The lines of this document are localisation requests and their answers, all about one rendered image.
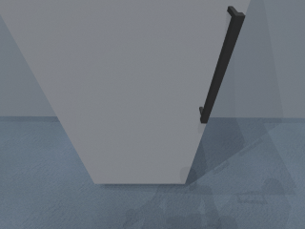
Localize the handle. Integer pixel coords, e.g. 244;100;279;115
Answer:
199;6;246;124

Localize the fridge door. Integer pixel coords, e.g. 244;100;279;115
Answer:
0;0;251;184

